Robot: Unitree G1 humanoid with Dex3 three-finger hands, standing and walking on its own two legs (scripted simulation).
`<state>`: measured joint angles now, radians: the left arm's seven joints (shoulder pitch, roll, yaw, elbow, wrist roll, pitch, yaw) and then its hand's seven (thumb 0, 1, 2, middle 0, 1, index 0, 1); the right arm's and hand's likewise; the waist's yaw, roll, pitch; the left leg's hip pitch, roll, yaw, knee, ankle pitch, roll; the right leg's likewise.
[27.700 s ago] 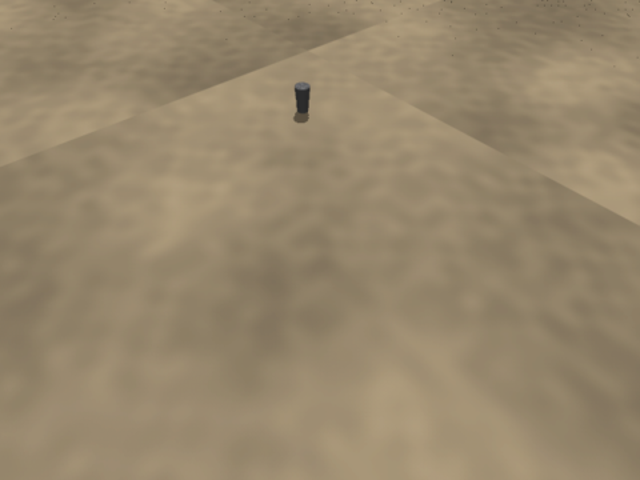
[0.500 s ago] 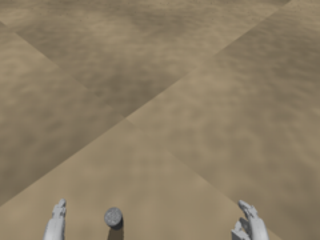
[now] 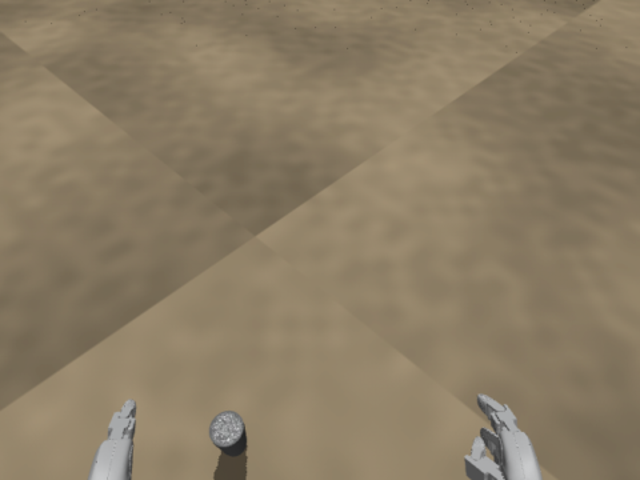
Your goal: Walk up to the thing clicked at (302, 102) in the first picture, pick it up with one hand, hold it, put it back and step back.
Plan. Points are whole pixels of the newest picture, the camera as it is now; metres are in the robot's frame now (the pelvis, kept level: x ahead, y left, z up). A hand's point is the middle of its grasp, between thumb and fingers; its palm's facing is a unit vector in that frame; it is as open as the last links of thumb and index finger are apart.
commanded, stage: home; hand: left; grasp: from the side
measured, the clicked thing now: (231, 436) +0.36 +0.22 -0.65
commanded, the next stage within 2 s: stand in 1.20 s
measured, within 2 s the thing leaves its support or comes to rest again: neither
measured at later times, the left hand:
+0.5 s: hand out of the picture +0.16 +0.17 -0.05, palm faces +0.11 -0.95 -0.28, open 17.5 cm
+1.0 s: hand (167, 472) +0.17 +0.18 -0.05, palm faces +0.10 -0.95 -0.28, open 17.5 cm
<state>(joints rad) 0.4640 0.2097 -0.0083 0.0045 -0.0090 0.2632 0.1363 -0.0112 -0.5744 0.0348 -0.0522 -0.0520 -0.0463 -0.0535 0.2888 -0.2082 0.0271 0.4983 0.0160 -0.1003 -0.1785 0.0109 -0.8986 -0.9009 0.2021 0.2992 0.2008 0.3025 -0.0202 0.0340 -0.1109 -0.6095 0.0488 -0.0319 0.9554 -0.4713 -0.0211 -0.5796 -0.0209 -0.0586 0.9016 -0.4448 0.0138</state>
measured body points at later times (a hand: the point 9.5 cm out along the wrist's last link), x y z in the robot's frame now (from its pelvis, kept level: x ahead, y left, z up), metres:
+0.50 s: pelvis -0.01 -0.01 +0.00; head +0.00 -0.01 +0.45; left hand +0.15 +0.22 -0.03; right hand +0.15 -0.25 -0.07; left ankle +0.01 +0.13 -0.69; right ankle +0.01 -0.13 -0.69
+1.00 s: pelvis +0.00 +0.00 +0.00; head +0.02 +0.00 +0.45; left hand +0.16 +0.23 -0.03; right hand +0.16 -0.24 -0.07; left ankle +0.01 +0.13 -0.69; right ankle +0.01 -0.13 -0.69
